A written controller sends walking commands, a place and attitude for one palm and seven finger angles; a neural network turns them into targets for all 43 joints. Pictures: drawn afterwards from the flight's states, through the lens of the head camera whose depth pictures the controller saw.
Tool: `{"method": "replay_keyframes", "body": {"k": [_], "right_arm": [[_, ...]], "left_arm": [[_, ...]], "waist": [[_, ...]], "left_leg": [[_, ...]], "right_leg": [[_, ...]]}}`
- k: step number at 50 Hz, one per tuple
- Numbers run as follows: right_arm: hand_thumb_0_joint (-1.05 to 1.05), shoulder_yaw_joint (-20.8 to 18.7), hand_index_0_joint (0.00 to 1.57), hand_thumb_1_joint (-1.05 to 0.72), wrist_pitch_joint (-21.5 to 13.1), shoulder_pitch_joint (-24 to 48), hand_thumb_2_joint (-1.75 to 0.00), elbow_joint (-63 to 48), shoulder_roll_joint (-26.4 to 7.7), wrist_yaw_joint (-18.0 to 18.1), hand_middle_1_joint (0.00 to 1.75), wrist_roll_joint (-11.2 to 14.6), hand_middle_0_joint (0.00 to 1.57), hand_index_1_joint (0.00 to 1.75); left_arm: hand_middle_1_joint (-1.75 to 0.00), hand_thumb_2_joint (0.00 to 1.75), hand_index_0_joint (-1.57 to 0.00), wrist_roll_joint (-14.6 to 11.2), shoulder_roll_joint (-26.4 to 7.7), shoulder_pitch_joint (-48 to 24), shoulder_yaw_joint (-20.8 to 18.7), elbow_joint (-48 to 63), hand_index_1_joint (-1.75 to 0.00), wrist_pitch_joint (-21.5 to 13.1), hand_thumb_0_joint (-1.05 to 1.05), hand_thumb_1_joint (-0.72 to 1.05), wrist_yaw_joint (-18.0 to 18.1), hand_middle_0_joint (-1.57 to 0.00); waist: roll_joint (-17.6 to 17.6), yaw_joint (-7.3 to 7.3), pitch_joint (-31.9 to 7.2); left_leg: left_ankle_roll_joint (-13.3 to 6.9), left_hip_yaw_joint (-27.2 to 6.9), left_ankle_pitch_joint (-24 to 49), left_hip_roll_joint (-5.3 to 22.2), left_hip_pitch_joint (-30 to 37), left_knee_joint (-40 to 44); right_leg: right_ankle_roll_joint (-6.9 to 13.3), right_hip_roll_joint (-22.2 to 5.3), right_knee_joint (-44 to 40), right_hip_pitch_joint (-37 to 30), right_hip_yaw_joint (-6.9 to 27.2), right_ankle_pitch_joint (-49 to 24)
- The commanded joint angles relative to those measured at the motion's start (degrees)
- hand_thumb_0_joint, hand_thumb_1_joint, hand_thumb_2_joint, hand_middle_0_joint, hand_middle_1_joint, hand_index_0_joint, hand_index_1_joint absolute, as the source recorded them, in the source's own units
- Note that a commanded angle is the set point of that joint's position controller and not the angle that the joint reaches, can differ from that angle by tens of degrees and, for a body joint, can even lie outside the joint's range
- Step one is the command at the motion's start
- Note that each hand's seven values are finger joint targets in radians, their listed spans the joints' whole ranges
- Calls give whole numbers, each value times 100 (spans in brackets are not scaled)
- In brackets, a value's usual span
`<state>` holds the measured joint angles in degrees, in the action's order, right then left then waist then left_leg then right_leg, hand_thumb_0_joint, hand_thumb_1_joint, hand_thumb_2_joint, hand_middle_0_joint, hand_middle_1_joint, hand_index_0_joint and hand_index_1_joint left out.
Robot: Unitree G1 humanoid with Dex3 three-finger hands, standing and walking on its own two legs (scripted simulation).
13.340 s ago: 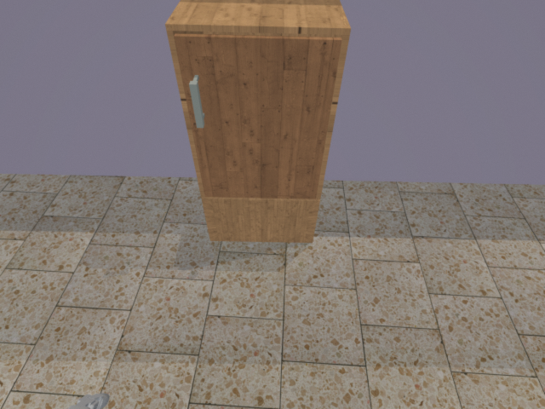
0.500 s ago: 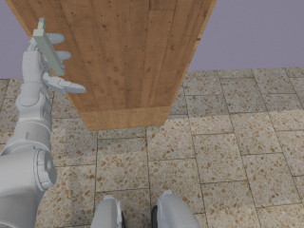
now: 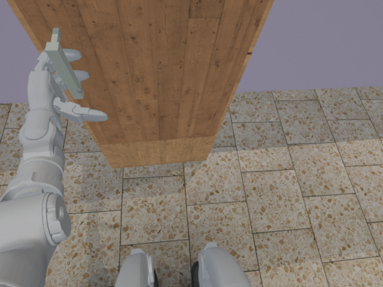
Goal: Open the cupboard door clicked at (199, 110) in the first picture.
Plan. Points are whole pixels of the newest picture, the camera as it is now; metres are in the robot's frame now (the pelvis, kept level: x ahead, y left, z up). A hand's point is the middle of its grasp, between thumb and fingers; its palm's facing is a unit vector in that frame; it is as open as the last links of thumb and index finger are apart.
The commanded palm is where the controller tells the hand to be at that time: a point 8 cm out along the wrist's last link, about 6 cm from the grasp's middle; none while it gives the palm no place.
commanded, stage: close the thumb around the handle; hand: left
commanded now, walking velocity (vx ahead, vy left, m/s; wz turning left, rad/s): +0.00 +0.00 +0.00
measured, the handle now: (68, 66) +0.56 +0.21 +0.06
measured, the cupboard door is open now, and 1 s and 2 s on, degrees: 0 4 42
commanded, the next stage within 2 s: pull the door open along its arc in 0.60 s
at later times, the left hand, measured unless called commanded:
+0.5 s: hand (80, 90) +0.50 +0.18 +0.05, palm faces +0.05 -1.00 -0.01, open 5.9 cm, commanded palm +0.48 +0.22 +0.06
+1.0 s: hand (81, 102) +0.47 +0.18 +0.05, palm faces +0.04 -1.00 -0.02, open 5.6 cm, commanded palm +0.42 +0.22 +0.06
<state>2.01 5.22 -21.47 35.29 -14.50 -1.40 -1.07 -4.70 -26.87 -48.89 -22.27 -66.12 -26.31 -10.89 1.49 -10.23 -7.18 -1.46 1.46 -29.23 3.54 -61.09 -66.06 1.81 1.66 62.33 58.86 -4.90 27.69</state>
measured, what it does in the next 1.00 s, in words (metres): stands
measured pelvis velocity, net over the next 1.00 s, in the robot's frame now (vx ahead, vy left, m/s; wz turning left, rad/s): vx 0.01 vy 0.00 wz -0.01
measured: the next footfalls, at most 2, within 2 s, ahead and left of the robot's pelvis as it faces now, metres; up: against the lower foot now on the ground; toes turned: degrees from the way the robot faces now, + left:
none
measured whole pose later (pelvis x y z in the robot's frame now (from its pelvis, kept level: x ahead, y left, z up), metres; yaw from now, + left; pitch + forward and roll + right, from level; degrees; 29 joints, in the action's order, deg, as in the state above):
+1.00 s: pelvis +0.01 +0.00 +0.01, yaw +0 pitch +23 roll -2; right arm 1.1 6.3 -21.8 34.2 -14.5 -1.8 -0.2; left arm -7.7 -22.2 -38.6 -20.2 -56.2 -26.0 -10.6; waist 1.6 -8.5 -8.1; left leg -1.4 2.4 -29.0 3.6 -57.4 -63.6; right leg 1.8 1.9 60.4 55.8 -3.8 27.4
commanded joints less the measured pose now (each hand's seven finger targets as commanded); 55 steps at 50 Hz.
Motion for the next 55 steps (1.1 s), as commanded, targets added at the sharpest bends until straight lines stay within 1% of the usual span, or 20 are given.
{"method": "replay_keyframes", "body": {"k": [1,3,5,6,7,10,16,20,23,25,27,30,31,34,35,36,43,48,53,55], "right_arm": [[0,-414,20,-90,-97,-918,-90,-260,-1030,64,30,0,20,30],[0,-424,20,-90,-110,-934,-90,-208,-1022,49,30,-14,20,30],[0,-450,20,-90,-98,-932,-90,-173,-1042,44,30,-15,20,30],[0,-447,20,-90,-84,-947,-90,-168,-1065,52,30,-9,20,30],[0,-438,20,-90,-86,-908,-90,-191,-1049,50,30,-5,20,30],[0,-431,20,-90,-88,-925,-90,-175,-1052,45,30,-23,20,30],[0,-394,20,-90,-102,-880,-90,-198,-1067,69,30,-21,20,30],[0,-403,20,-90,-111,-873,-90,-240,-1090,97,30,-15,20,30],[0,-400,20,-90,-131,-899,-90,-215,-1056,79,30,-25,20,30],[0,-402,20,-90,-113,-893,-90,-182,-1090,88,30,-22,20,30],[0,-402,20,-90,-124,-901,-90,-177,-1068,78,30,-22,20,30],[0,-411,20,-90,-107,-947,-90,-161,-1096,86,30,-40,20,30],[0,-411,20,-90,-110,-942,-90,-169,-1069,75,30,-31,20,30],[0,-407,20,-90,-99,-965,-90,-143,-1074,81,30,-35,20,30],[0,-406,20,-90,-102,-967,-90,-139,-1069,75,30,-37,20,30],[0,-408,20,-90,-98,-979,-90,-148,-1099,88,30,-34,20,30],[0,-416,20,-90,-66,-841,-90,-383,-1013,47,30,20,20,30],[0,-463,20,-90,-51,-640,-90,-616,-955,7,30,111,20,30],[0,-526,20,-90,-123,-391,-90,-849,-863,-49,30,188,20,30],[0,-543,20,-90,-169,-275,-90,-893,-808,-82,30,204,20,30]], "left_arm": [[-124,44,-32,-142,-1033,-2408,76,1444,-124,-467,0,-16,-21,-32],[-125,49,-33,-169,-799,-2475,240,1421,-125,-500,0,-5,-14,-33],[-126,54,-34,-182,-852,-2419,145,1407,-126,-497,0,6,37,-34],[-127,56,-34,-170,-969,-2311,48,1272,-127,-472,0,12,70,-34],[-127,59,-35,-159,-838,-2335,155,1229,-127,-447,0,17,86,-35],[-129,66,-36,-50,-981,-2432,88,1189,-129,-483,0,34,150,-36],[-133,80,-38,-25,-1007,-2649,148,1013,-133,-471,0,68,122,-38],[-135,90,-40,-81,-1202,-2613,-23,1177,-135,-508,0,90,69,-40],[-135,90,-40,-109,-978,-2608,122,1196,-135,-518,0,90,48,-40],[-135,90,-40,-85,-1090,-2672,74,1168,-135,-484,0,90,86,-40],[-135,90,-40,-40,-946,-2776,223,1154,-135,-451,0,90,101,-40],[-135,90,-40,-27,-1102,-2800,106,1218,-135,-471,0,90,139,-40],[-135,90,-40,-18,-954,-2740,215,1196,-135,-459,0,90,135,-40],[-135,90,-40,-19,-969,-2809,216,1170,-135,-455,0,90,133,-40],[-135,90,-40,-19,-1005,-2821,189,1184,-135,-450,0,90,128,-40],[-135,90,-40,-21,-1297,-2646,-68,1104,-135,-433,0,90,122,-40],[-135,90,-40,-227,-1024,-1579,-3,1643,-135,-456,0,90,-52,-40],[-135,90,-40,-407,-633,-311,158,2311,-135,-394,0,90,-71,-40],[-135,90,-40,-603,42,1131,537,3331,-135,-352,0,90,1,-40],[-135,90,-40,-659,312,1620,708,3800,-135,-354,0,90,71,-40]], "waist": [[867,-14,-2962],[903,-80,-2880],[821,-53,-2946],[572,-55,-2845],[632,-80,-2729],[640,-49,-2714],[604,-137,-2556],[760,-36,-2937],[746,-87,-2914],[787,-107,-2824],[796,-145,-2729],[812,-111,-2911],[775,-133,-2916],[707,-186,-2840],[707,-152,-2851],[577,-94,-2843],[710,233,-3130],[389,438,-2925],[165,618,-2701],[224,683,-2571]], "left_leg": [[9,-477,2556,-201,2477,633],[20,-547,2688,-174,2683,614],[22,-525,2673,-180,2657,606],[19,-540,2570,-176,2520,636],[9,-509,2461,-200,2402,641],[11,-522,2399,-206,2370,637],[-10,-527,2069,-222,2144,625],[12,-529,2260,-219,2338,607],[4,-550,2367,-204,2430,577],[13,-564,2297,-185,2396,586],[7,-558,2182,-193,2344,597],[10,-584,2348,-191,2440,579],[1,-560,2326,-201,2422,570],[-12,-556,2369,-194,2377,549],[-14,-548,2288,-207,2303,551],[-30,-515,2259,-214,2187,554],[-6,-406,2663,-244,2417,704],[-23,-265,2656,-282,2287,900],[-34,-155,2851,-304,2340,1064],[-12,-130,2952,-297,2426,1130]], "right_leg": [[-59,141,-656,-1065,316,-2052],[-40,159,-640,-823,263,-1998],[-62,158,-671,-881,277,-2010],[-68,157,-679,-952,265,-1979],[-75,148,-689,-917,280,-1928],[-64,145,-654,-905,281,-1861],[-69,137,-669,-820,308,-1625],[-53,131,-618,-916,312,-1746],[-52,147,-612,-837,284,-1796],[-63,140,-625,-733,283,-1712],[-64,142,-649,-708,284,-1634],[-56,142,-616,-756,288,-1738],[-62,147,-632,-769,289,-1748],[-72,148,-639,-770,301,-1823],[-74,147,-642,-846,311,-1793],[-77,151,-667,-1014,337,-1844],[-36,162,-667,-1537,320,-2316],[-50,159,-794,-2019,339,-2596],[-62,134,-901,-2352,325,-2931],[-73,115,-920,-2384,297,-3016]]}}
